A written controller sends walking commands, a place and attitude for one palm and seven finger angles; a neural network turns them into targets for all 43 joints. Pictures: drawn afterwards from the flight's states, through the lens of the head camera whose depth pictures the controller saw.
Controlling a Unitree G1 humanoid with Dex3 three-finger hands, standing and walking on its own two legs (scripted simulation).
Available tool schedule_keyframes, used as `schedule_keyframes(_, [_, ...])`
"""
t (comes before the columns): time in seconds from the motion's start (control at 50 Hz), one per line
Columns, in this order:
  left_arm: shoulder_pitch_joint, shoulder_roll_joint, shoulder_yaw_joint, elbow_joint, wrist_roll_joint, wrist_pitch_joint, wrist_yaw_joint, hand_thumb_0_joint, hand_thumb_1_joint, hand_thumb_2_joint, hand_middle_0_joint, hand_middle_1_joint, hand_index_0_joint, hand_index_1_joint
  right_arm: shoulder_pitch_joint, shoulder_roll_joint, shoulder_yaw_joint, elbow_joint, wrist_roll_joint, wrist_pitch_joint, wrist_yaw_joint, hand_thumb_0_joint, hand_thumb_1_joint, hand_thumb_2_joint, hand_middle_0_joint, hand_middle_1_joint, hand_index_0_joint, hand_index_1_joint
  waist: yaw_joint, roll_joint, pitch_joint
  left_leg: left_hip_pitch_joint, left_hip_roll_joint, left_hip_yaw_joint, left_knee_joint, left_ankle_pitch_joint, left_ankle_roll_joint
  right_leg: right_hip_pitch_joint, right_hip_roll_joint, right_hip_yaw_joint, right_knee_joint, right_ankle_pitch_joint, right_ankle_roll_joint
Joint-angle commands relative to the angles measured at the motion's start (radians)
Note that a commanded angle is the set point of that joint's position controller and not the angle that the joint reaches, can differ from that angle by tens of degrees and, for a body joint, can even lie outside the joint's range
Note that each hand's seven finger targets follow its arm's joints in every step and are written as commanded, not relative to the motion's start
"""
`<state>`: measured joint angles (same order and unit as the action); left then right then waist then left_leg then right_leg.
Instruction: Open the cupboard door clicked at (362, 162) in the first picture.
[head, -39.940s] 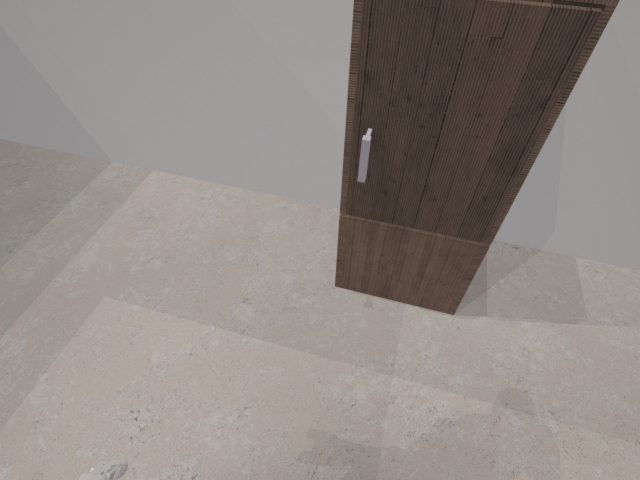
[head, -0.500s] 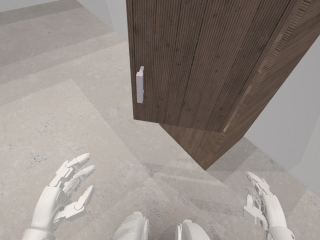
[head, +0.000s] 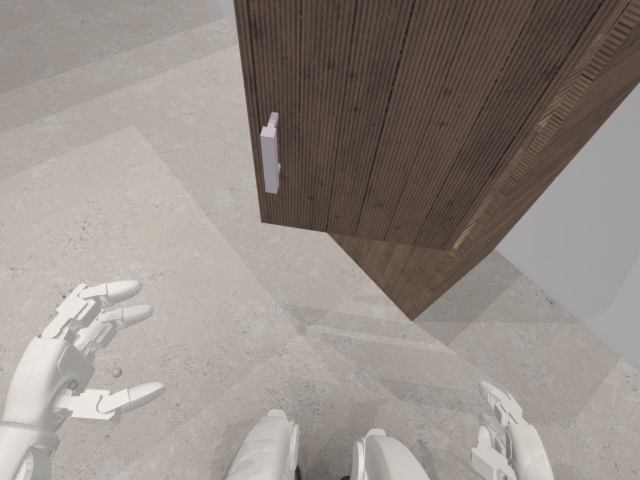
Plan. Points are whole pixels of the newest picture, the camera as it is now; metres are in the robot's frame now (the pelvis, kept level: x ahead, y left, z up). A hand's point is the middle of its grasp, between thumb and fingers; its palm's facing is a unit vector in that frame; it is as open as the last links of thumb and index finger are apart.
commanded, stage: raise the hand with hooked fingers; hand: left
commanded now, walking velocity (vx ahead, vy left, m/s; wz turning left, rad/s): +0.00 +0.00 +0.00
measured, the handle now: (273, 154) +0.58 +0.12 +0.00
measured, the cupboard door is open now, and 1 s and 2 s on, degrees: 42 42 42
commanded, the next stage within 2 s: move the hooked fingers beside the handle in 1.20 s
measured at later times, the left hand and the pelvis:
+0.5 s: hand (96, 345) +0.25 +0.27 +0.03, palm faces -0.06 -1.00 -0.06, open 13.8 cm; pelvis -0.01 +0.01 +0.00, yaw +0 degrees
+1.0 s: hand (84, 322) +0.27 +0.29 +0.03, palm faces -0.07 -1.00 -0.05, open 14.0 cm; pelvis -0.01 +0.02 +0.00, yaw +0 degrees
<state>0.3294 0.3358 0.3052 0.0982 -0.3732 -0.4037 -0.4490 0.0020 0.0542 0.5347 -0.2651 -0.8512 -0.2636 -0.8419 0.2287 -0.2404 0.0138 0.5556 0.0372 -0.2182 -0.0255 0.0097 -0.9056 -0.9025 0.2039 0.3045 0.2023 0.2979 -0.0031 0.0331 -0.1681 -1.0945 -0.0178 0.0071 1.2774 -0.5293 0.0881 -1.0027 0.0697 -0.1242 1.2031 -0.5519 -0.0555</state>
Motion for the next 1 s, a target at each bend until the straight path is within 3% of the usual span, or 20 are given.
schedule_keyframes(0.0, [-0.039, 0.162, 0.092, -0.141, -0.022, -0.078, -0.018, 0.0, -0.173, 0.44, -0.277, -0.99, -0.277, -0.99, -0.031, -0.166, -0.072, -0.154, 0.008, -0.064, -0.016, 0.0, -0.9, -0.9, 0.2, 0.3, 0.2, 0.3, 0.007, 0.04, -0.266, 0.254, 0.028, -0.102, -0.18, 0.294, -0.075, 0.122, -0.022, 0.098, -0.151, 0.187, 0.015])
schedule_keyframes(0.08, [-0.067, 0.197, 0.114, -0.17, -0.026, -0.095, -0.025, 0.0, -0.267, 0.4, -0.283, -1.05, -0.283, -1.05, -0.014, -0.175, -0.074, -0.159, 0.007, -0.064, -0.014, 0.0, -0.9, -0.9, 0.2, 0.3, 0.2, 0.3, 0.016, 0.09, -0.309, 0.327, 0.031, -0.109, -0.193, 0.351, -0.085, 0.111, -0.019, 0.089, -0.142, 0.214, 0.01])
schedule_keyframes(0.2, [-0.122, 0.206, 0.128, -0.074, -0.034, -0.089, -0.036, 0.0, -0.407, 0.34, -0.293, -1.14, -0.293, -1.14, -0.008, -0.187, -0.072, -0.158, 0.009, -0.05, -0.015, 0.0, -0.9, -0.9, 0.2, 0.3, 0.2, 0.3, 0.001, 0.056, -0.262, 0.288, 0.031, -0.111, -0.2, 0.265, -0.082, 0.081, -0.017, 0.084, -0.151, 0.15, 0.015])
schedule_keyframes(0.24, [-0.17, 0.235, 0.141, -0.056, -0.035, -0.081, -0.047, 0.0, -0.453, 0.32, -0.297, -1.17, -0.297, -1.17, -0.003, -0.196, -0.068, -0.164, 0.009, -0.048, -0.018, 0.0, -0.9, -0.9, 0.2, 0.3, 0.2, 0.3, 0.002, 0.077, -0.25, 0.283, 0.032, -0.119, -0.203, 0.247, -0.085, 0.065, -0.012, 0.084, -0.147, 0.135, 0.006])
schedule_keyframes(0.28, [-0.197, 0.236, 0.135, -0.048, -0.037, -0.076, -0.063, 0.0, -0.5, 0.3, -0.3, -1.2, -0.3, -1.2, 0.0, -0.199, -0.065, -0.169, 0.011, -0.046, -0.019, 0.0, -0.9, -0.9, 0.2, 0.3, 0.2, 0.3, -0.002, 0.071, -0.273, 0.299, 0.032, -0.121, -0.208, 0.241, -0.083, 0.07, -0.016, 0.085, -0.153, 0.134, 0.011])
schedule_keyframes(0.32, [-0.221, 0.242, 0.135, -0.026, -0.038, -0.069, -0.073, 0.0, -0.5, 0.3, -0.3, -1.2, -0.3, -1.2, 0.003, -0.202, -0.061, -0.17, 0.013, -0.045, -0.022, 0.0, -0.9, -0.9, 0.2, 0.3, 0.2, 0.3, -0.005, 0.068, -0.263, 0.295, 0.032, -0.124, -0.212, 0.217, -0.079, 0.062, -0.017, 0.087, -0.16, 0.119, 0.012])
schedule_keyframes(0.36, [-0.267, 0.274, 0.151, -0.038, -0.037, -0.071, -0.082, 0.0, -0.5, 0.3, -0.3, -1.2, -0.3, -1.2, 0.007, -0.209, -0.059, -0.169, 0.011, -0.047, -0.021, 0.0, -0.9, -0.9, 0.2, 0.3, 0.2, 0.3, 0.003, 0.109, -0.291, 0.333, 0.035, -0.135, -0.217, 0.241, -0.091, 0.046, -0.015, 0.079, -0.144, 0.128, 0.006])
schedule_keyframes(0.48, [-0.324, 0.302, 0.174, 0.025, -0.039, -0.061, -0.102, 0.0, -0.5, 0.3, -0.3, -1.2, -0.3, -1.2, 0.012, -0.217, -0.056, -0.165, 0.009, -0.041, -0.02, 0.0, -0.9, -0.9, 0.2, 0.3, 0.2, 0.3, 0.001, 0.112, -0.289, 0.345, 0.036, -0.151, -0.232, 0.214, -0.097, 0.018, -0.017, 0.07, -0.14, 0.112, 0.006])
schedule_keyframes(0.54, [-0.372, 0.316, 0.188, 0.074, -0.049, -0.05, -0.118, 0.0, -0.5, 0.3, -0.3, -1.2, -0.3, -1.2, 0.021, -0.221, -0.055, -0.162, 0.01, -0.038, -0.025, 0.0, -0.9, -0.9, 0.2, 0.3, 0.2, 0.3, -0.005, 0.084, -0.271, 0.32, 0.033, -0.151, -0.224, 0.209, -0.093, 0.015, -0.014, 0.072, -0.14, 0.112, 0.003])
schedule_keyframes(0.56, [-0.387, 0.326, 0.194, 0.072, -0.049, -0.051, -0.124, 0.0, -0.5, 0.3, -0.3, -1.2, -0.3, -1.2, 0.024, -0.224, -0.055, -0.161, 0.012, -0.037, -0.026, 0.0, -0.9, -0.9, 0.2, 0.3, 0.2, 0.3, -0.003, 0.072, -0.301, 0.331, 0.036, -0.149, -0.222, 0.223, -0.093, 0.026, -0.015, 0.073, -0.139, 0.117, 0.006])
schedule_keyframes(0.66, [-0.444, 0.355, 0.201, 0.101, -0.042, -0.052, -0.147, 0.0, -0.5, 0.3, -0.3, -1.2, -0.3, -1.2, 0.035, -0.234, -0.058, -0.153, 0.013, -0.034, -0.026, 0.0, -0.9, -0.9, 0.2, 0.3, 0.2, 0.3, -0.003, 0.121, -0.313, 0.381, 0.043, -0.167, -0.232, 0.238, -0.104, -0.022, -0.017, 0.066, -0.128, 0.117, 0.003])
schedule_keyframes(0.72, [-0.418, 0.342, 0.199, 0.13, -0.051, -0.039, -0.158, 0.0, -0.5, 0.3, -0.3, -1.2, -0.3, -1.2, 0.037, -0.235, -0.06, -0.163, 0.016, -0.03, -0.024, 0.0, -0.9, -0.9, 0.2, 0.3, 0.2, 0.3, -0.001, 0.09, -0.31, 0.374, 0.042, -0.173, -0.245, 0.228, -0.102, -0.013, -0.019, 0.064, -0.133, 0.117, 0.007])
schedule_keyframes(0.76, [-0.41, 0.351, 0.204, 0.111, -0.055, -0.041, -0.161, 0.0, -0.5, 0.3, -0.3, -1.2, -0.3, -1.2, 0.037, -0.234, -0.061, -0.167, 0.017, -0.03, -0.02, 0.0, -0.9, -0.9, 0.2, 0.3, 0.2, 0.3, 0.012, 0.111, -0.336, 0.393, 0.041, -0.166, -0.241, 0.269, -0.105, 0.002, -0.017, 0.067, -0.135, 0.129, 0.003])
schedule_keyframes(0.86, [-0.391, 0.351, 0.215, 0.116, -0.051, -0.045, -0.14, 0.0, -0.5, 0.3, -0.3, -1.2, -0.3, -1.2, 0.045, -0.235, -0.062, -0.167, 0.014, -0.024, -0.015, 0.0, -0.9, -0.9, 0.2, 0.3, 0.2, 0.3, 0.004, 0.085, -0.313, 0.387, 0.047, -0.173, -0.241, 0.281, -0.108, -0.015, -0.015, 0.059, -0.127, 0.132, 0.007])
schedule_keyframes(0.98, [-0.422, 0.347, 0.205, 0.094, -0.049, -0.061, -0.14, 0.0, -0.5, 0.3, -0.3, -1.2, -0.3, -1.2, 0.046, -0.237, -0.066, -0.168, 0.014, -0.019, -0.015, 0.0, -0.9, -0.9, 0.2, 0.3, 0.2, 0.3, -0.002, 0.126, -0.331, 0.423, 0.049, -0.188, -0.245, 0.277, -0.12, -0.043, -0.018, 0.06, -0.12, 0.128, 0.009])
